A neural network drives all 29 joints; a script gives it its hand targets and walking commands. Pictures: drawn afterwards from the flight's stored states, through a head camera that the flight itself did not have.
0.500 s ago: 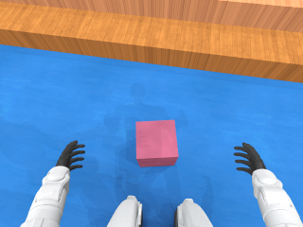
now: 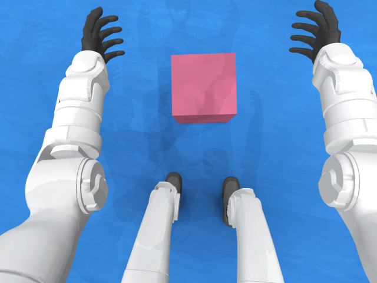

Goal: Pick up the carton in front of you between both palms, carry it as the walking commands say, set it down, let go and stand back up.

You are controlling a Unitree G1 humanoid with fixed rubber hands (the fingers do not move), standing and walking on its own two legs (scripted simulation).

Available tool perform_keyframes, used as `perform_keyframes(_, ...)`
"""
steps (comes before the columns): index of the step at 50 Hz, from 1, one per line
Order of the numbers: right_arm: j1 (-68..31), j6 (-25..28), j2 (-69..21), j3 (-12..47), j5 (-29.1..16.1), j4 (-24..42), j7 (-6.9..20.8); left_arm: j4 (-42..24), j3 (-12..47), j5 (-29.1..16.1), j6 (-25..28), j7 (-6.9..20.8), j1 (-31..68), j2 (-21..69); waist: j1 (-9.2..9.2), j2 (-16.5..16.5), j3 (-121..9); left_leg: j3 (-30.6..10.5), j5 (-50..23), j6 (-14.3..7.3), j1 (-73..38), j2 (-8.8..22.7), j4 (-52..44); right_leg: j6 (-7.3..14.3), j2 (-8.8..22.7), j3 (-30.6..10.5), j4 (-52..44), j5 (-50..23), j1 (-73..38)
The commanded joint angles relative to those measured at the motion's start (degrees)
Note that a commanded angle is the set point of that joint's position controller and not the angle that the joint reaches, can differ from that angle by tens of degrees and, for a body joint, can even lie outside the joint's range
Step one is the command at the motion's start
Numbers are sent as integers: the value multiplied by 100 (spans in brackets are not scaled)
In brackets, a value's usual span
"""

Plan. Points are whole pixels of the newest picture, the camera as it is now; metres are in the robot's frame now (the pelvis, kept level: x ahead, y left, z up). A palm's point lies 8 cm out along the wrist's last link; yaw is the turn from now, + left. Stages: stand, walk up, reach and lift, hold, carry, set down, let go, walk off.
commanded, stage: reach and lift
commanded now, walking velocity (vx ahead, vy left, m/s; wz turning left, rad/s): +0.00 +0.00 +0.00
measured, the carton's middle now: (202, 93) +0.55 +0.02 -0.53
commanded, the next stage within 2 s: none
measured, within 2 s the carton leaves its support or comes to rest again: leaves its support in 1.94 s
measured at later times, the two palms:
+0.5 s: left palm (130, 68) +0.53 +0.21 -0.24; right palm (280, 63) +0.57 -0.16 -0.24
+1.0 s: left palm (149, 90) +0.53 +0.21 -0.44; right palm (257, 87) +0.56 -0.16 -0.44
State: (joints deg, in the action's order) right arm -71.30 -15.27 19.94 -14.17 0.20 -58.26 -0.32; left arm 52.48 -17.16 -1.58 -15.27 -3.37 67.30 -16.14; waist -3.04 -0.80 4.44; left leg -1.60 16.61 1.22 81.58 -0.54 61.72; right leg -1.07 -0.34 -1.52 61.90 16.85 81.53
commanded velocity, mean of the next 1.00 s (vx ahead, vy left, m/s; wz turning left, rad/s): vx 0.00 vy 0.00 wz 0.00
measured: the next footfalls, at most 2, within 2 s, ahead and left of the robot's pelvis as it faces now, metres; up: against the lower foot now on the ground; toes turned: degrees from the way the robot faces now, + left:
none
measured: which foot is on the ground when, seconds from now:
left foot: down 0.00-1.00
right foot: down 0.00-1.00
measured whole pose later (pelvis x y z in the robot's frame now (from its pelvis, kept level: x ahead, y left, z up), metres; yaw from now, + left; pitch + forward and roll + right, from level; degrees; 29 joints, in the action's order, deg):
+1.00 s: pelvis -0.02 +0.00 -0.27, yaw +0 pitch +40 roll +1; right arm -93.3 -6.9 24.0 -4.9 -9.3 -68.7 -5.3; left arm 66.0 -11.1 -9.7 -5.8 -5.9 89.1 -21.3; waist -2.9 0.1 21.4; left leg -2.6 32.0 3.5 129.1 -2.8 121.4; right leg -3.1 -3.7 -3.1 122.0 32.7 129.1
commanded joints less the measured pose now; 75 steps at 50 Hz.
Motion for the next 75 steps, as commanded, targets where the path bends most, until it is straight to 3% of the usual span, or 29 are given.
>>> perform_keyframes(1, -2105, 206, 781, -280, 170, 362, 20, -459, -317, 184, 196, -17, 1962, -678, -80, -86, -5639, 478, -274, 228, -2536, -282, -571, -86, -321, 385, -484, -162, -2458)
perform_keyframes(10, -1829, 622, 315, -665, 639, 804, 45, -875, -845, 672, 651, 120, 1535, -237, -121, -159, -6801, 394, -2862, 191, -2737, -341, -190, -81, -443, 297, -148, -2576, -2592)
perform_keyframes(15, -1330, 919, -133, -742, 777, 817, -37, -781, -1084, 846, 1010, 200, 994, 15, -99, -291, -6444, 346, -3224, 213, -1378, -339, 332, -82, -379, 92, 454, -3310, -2055)
perform_keyframes(22, -1214, 1068, -118, -528, 585, 669, -298, -489, -994, 707, 1192, 116, 976, -79, -71, -191, -6216, 407, -2485, 312, -107, -355, 1690, -150, -414, 138, 1723, -2294, -268)
perform_keyframes(29, -1964, 1014, 437, 248, -231, 767, -541, -457, -227, -162, 1122, -119, 1682, -725, -136, -327, -7257, 502, -1993, 303, 307, -323, 3203, -220, -386, 242, 3278, -1830, -94)
perform_keyframes(35, -3012, 810, 852, 751, -794, 828, -659, -460, 293, -772, 903, -268, 2658, -1157, -203, -408, -7426, 631, -817, 221, 633, -221, 3970, -195, -297, 393, 4111, -702, -186)
perform_keyframes(42, -3547, 732, 990, 875, -920, -49, -591, 382, 460, -864, 865, -284, 3315, -1260, -150, -314, -6174, 599, 85, 207, 1291, -97, 4613, -152, -184, 375, 4692, 148, 580)
perform_keyframes(49, -3810, 999, 1152, 871, -962, -596, -483, 891, 589, -806, 1101, -263, 3765, -1297, -55, -56, -5398, 429, -219, 215, 1241, -53, 5191, -135, -105, 330, 5263, 75, 1392)
perform_keyframes(50, -3904, 1043, 1180, 918, -987, -547, -478, 816, 559, -813, 1138, -269, 3860, -1326, -123, -87, -5329, 426, -240, 209, 1407, -60, 5228, -120, -88, 286, 5335, 35, 1345)
perform_keyframes(52, -4044, 1108, 1181, 1012, -1020, -425, -483, 779, 607, -876, 1202, -269, 3955, -1357, -95, -268, -5295, 375, -430, 166, 1425, -72, 5345, -125, -100, 306, 5489, -205, 1317)
perform_keyframes(59, -4152, 1153, 1165, 1360, -1305, -285, -474, 766, 622, -958, 1245, -373, 3832, -1263, -241, -269, -5577, 423, -1147, 141, 776, -155, 5677, -150, -174, 322, 5806, -737, 1118)
perform_keyframes(67, -3685, 1099, 945, 1203, -1110, -657, -503, 863, 634, -934, 1196, -304, 3548, -981, -79, -215, -5081, 442, -855, 175, 1119, -191, 5673, -122, -216, 303, 5708, -533, 1329)
perform_keyframes(75, -4253, 1080, 450, 1420, -1186, -471, -471, 737, 774, -927, 1166, -275, 4021, -606, -203, -288, -4909, 503, -426, 138, 1220, -235, 5585, -90, -281, 284, 5610, -192, 1115)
